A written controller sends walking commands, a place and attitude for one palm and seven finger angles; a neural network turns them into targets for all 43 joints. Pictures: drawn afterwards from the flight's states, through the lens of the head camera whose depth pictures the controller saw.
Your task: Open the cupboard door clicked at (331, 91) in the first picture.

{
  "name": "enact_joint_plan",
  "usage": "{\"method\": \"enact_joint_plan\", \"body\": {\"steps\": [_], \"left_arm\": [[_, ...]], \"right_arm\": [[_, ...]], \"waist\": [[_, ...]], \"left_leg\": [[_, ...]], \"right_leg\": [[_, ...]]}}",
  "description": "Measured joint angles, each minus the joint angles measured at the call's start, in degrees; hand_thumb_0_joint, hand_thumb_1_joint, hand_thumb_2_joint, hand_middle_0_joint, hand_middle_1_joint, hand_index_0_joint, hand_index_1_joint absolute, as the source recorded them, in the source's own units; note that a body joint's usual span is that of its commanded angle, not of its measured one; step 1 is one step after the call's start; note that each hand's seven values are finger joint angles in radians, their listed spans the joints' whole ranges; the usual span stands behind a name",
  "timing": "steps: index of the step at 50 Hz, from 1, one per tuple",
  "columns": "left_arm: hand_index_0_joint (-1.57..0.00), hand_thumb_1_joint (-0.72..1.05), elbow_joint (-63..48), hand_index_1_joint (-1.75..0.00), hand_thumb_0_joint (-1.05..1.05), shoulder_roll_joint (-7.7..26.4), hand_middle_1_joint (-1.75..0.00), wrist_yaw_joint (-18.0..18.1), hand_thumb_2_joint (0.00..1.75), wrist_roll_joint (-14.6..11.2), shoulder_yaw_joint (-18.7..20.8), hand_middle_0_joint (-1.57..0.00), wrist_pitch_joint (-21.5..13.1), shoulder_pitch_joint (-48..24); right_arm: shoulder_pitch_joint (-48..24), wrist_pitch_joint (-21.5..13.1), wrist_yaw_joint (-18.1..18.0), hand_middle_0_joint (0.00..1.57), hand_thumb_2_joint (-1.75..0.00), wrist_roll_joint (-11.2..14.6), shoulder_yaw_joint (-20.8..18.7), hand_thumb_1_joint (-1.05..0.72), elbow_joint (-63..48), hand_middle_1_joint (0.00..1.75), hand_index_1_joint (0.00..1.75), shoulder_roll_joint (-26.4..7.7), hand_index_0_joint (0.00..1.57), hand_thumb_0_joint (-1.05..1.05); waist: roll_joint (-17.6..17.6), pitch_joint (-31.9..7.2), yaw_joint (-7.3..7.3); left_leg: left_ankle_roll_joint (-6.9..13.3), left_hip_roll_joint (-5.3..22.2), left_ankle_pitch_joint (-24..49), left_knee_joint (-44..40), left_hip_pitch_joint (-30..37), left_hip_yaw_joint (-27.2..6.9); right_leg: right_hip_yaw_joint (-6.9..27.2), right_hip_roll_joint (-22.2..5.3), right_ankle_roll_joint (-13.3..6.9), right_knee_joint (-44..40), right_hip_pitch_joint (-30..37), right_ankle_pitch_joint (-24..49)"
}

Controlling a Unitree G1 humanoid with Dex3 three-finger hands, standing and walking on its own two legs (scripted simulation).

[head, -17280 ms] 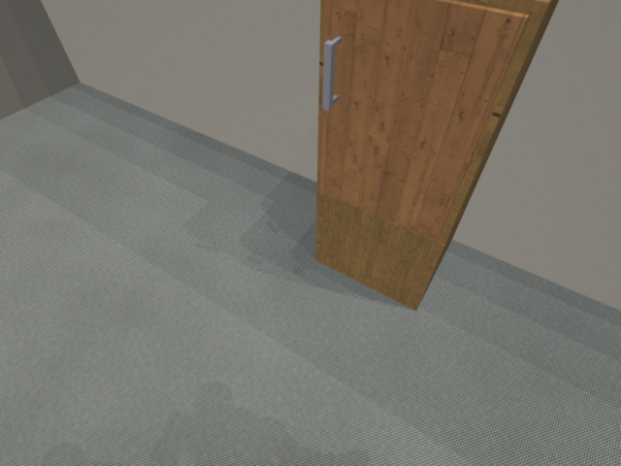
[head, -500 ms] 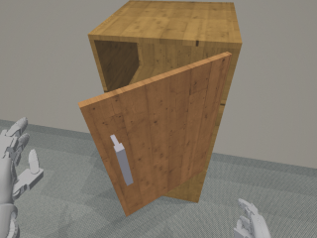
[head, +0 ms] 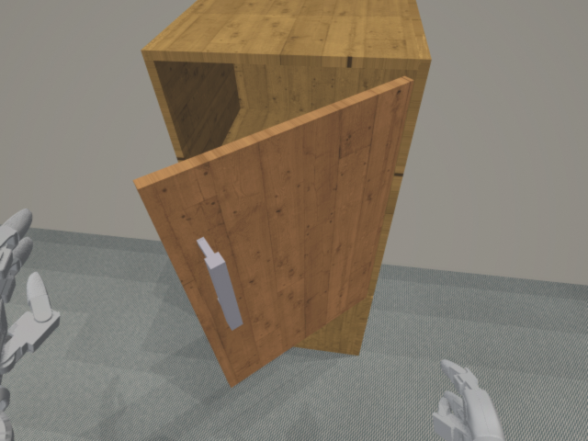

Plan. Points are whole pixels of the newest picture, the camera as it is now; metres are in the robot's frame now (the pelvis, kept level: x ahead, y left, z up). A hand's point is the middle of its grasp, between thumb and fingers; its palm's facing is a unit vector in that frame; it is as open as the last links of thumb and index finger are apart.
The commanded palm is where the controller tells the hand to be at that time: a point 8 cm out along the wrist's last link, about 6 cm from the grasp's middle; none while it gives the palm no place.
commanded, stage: step back with the hand held close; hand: left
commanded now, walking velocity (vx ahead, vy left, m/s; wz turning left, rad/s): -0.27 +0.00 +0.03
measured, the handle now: (220, 285) +0.31 +0.14 +0.06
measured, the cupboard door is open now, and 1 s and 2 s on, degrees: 43 43 43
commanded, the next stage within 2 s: stop stepping back and stand still in 0.92 s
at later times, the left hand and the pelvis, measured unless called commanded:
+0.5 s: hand out of the picture +0.11 +0.28 +0.15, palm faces +0.47 -0.75 -0.47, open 7.4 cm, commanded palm +0.05 +0.32 +0.17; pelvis -0.08 +0.02 -0.02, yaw +1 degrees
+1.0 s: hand out of the picture +0.02 +0.26 +0.16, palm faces +0.43 -0.80 -0.41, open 7.4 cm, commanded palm -0.03 +0.31 +0.17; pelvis -0.17 +0.01 -0.01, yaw +0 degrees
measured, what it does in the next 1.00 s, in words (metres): walks backwards: right foot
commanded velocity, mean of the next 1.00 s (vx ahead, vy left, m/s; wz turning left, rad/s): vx -0.33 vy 0.00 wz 0.02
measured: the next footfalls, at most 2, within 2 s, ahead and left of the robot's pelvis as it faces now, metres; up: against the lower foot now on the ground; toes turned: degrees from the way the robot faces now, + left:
right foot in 0.88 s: -0.14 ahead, -0.11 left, +0.00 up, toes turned +3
left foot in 1.08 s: -0.13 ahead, +0.12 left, +0.00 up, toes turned +1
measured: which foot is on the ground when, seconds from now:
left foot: down 0.00-0.90, up 0.92-1.00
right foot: down 0.00-0.68, up 0.70-0.86, down 0.88-1.00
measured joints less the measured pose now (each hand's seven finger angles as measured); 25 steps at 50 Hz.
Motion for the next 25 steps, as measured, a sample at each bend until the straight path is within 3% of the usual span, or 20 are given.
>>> {"method": "enact_joint_plan", "body": {"steps": [5, 13, 25], "left_arm": [[-0.21, 0.89, -2.07, -0.30, 0.01, 1.36, -0.30, -0.04, 0.90, 0.42, -1.17, -0.21, 0.42, 2.39], [-0.22, 0.89, -5.89, -0.30, 0.01, 3.54, -0.30, 1.37, 0.90, 0.99, 1.74, -0.21, -1.27, 3.12], [-0.22, 0.89, -6.84, -0.30, 0.01, 0.92, -0.30, 2.58, 0.90, 2.78, 2.95, -0.21, -4.18, 1.07]], "right_arm": [[0.09, 1.63, -0.75, 0.20, -0.90, 0.26, -1.07, -0.90, -1.47, 0.30, 0.30, -0.36, 0.20, 0.01], [1.63, 1.41, -0.83, 0.20, -0.90, 0.45, -1.34, -0.90, -2.76, 0.30, 0.30, 0.18, 0.20, 0.01], [3.73, -2.17, -0.37, 0.20, -0.90, -0.07, -0.76, -0.90, -1.71, 0.30, 0.30, 1.08, 0.20, 0.01]], "waist": [[-1.37, 0.65, -0.85], [-3.78, 1.65, -1.26], [-3.08, 2.21, -1.21]], "left_leg": [[0.70, -0.73, 1.02, 0.31, -2.05, 0.98], [1.57, -1.33, 1.85, 3.52, -6.04, 1.24], [2.21, -1.47, -1.35, 12.17, -13.59, -0.16]], "right_leg": [[0.94, -0.76, 0.71, 1.70, -2.91, 0.51], [1.16, -1.43, 1.31, 5.52, -7.13, 1.07], [0.50, -1.18, 1.19, 11.86, -13.03, 0.89]]}}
